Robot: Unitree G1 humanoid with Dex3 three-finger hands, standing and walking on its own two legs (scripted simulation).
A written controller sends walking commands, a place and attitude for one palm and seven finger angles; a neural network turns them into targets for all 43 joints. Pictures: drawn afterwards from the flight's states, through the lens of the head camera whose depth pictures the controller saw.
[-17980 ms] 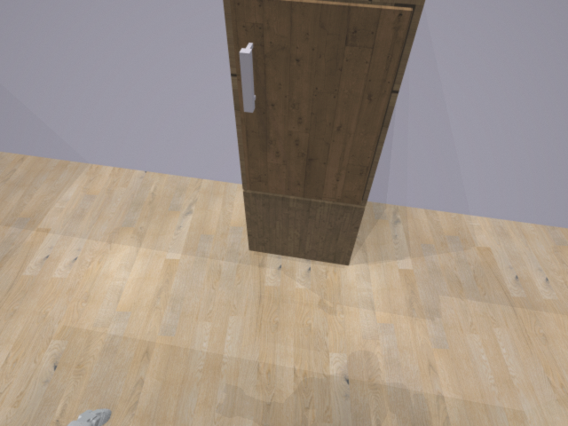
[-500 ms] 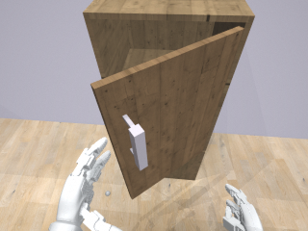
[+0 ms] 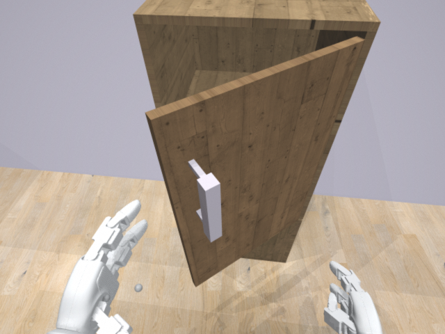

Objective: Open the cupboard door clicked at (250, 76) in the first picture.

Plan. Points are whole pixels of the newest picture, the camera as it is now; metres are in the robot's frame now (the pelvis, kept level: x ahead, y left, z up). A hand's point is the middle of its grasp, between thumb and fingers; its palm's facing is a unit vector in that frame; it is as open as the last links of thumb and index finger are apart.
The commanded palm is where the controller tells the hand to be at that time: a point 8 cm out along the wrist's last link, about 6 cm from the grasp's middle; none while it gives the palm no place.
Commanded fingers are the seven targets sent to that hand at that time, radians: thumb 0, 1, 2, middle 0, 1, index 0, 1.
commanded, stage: draw the hand back to the body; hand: left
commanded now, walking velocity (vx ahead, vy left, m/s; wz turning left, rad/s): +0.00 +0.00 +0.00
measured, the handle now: (204, 201) +0.31 +0.06 +0.11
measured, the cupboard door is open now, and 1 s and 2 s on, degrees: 40 40 40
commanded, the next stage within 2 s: step back with the hand held close in 1.44 s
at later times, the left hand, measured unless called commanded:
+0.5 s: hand (77, 259) +0.18 +0.20 +0.15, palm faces +0.17 -0.95 -0.27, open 15.4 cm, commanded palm +0.14 +0.25 +0.18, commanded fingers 0.00 -0.05 0.50 -0.17 -0.30 -0.17 -0.30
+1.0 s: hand (18, 215) +0.21 +0.26 +0.20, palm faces +0.40 -0.83 -0.40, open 9.8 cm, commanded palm +0.16 +0.31 +0.23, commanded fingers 0.00 0.83 0.87 -0.20 -0.30 -0.20 -0.30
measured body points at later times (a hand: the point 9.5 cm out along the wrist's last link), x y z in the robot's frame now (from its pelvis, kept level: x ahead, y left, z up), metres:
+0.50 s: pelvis +0.01 +0.01 +0.03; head -0.01 +0.00 +0.48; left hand +0.17 +0.25 +0.17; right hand +0.20 -0.20 -0.03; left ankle -0.01 +0.10 -0.68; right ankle +0.02 -0.10 -0.68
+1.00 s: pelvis +0.02 +0.02 +0.06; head +0.00 +0.00 +0.51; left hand +0.18 +0.30 +0.23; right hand +0.22 -0.20 -0.02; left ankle -0.01 +0.10 -0.68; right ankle +0.02 -0.10 -0.68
